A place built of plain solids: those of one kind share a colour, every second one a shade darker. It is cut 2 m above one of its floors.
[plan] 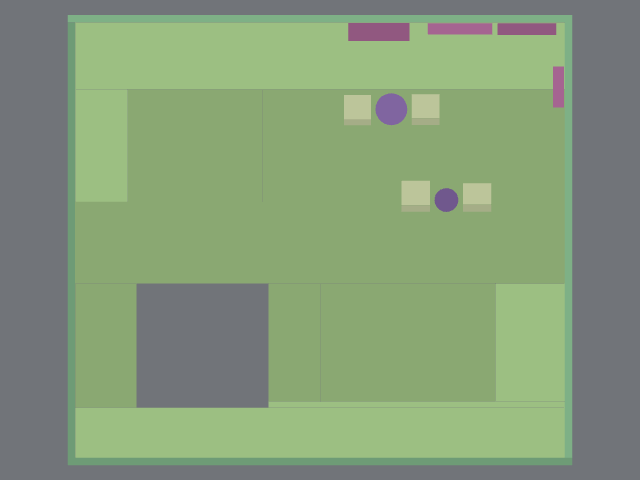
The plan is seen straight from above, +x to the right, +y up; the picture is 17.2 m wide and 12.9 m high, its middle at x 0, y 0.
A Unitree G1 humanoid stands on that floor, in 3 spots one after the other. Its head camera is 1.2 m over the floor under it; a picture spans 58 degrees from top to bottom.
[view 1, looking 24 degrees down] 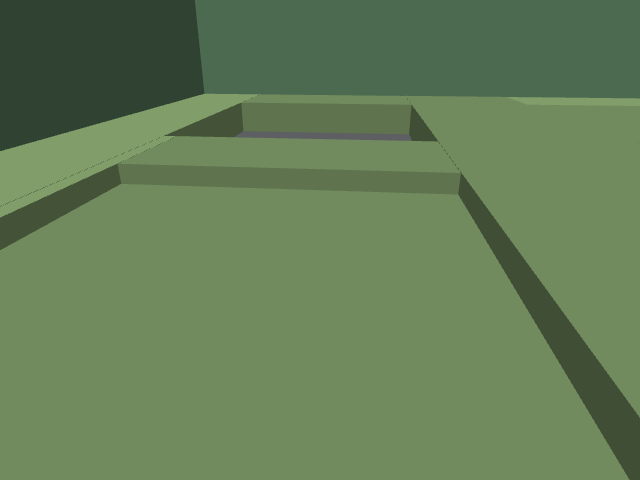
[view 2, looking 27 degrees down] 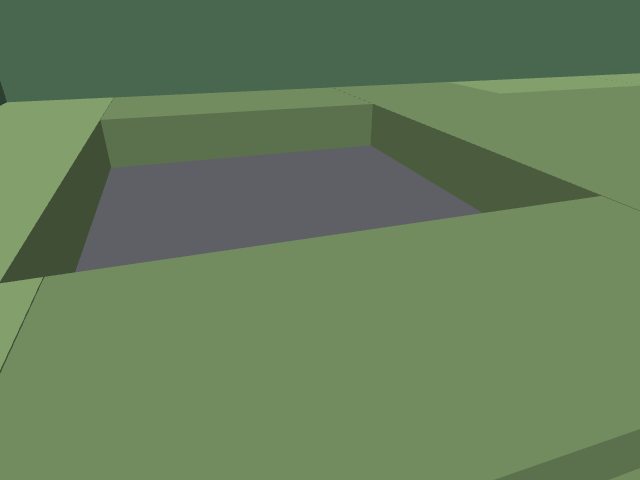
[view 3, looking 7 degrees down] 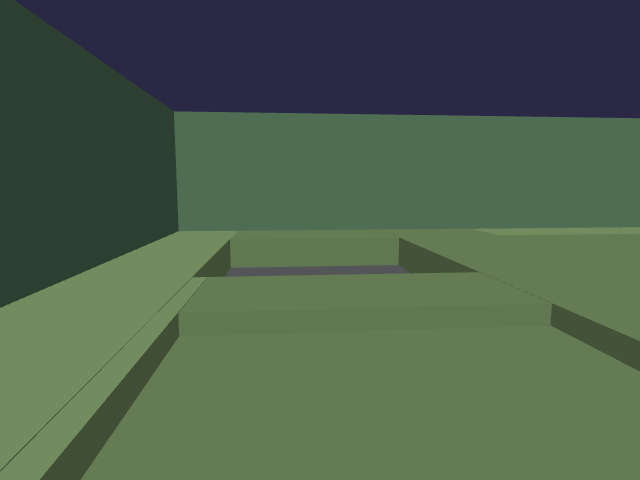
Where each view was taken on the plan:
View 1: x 3.82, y -2.01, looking -174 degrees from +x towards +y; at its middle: floor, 2.95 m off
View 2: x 0.53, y -3.69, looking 162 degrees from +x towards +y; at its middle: floor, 2.21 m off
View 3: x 3.48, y -3.50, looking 175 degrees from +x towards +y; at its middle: floor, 8.51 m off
